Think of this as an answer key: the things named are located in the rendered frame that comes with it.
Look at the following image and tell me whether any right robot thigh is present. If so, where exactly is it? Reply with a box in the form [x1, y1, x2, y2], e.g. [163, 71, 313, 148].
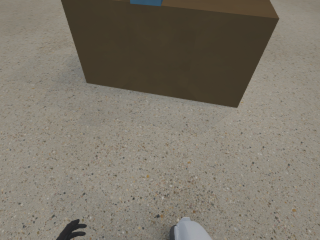
[174, 220, 212, 240]

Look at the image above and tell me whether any pedestal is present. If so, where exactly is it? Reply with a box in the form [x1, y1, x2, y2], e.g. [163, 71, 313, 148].
[61, 0, 279, 108]

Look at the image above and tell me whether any left robot hand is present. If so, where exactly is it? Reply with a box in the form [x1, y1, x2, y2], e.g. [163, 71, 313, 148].
[56, 219, 87, 240]

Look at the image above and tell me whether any right robot shin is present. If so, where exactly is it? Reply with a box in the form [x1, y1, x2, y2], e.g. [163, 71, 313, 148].
[178, 217, 191, 224]

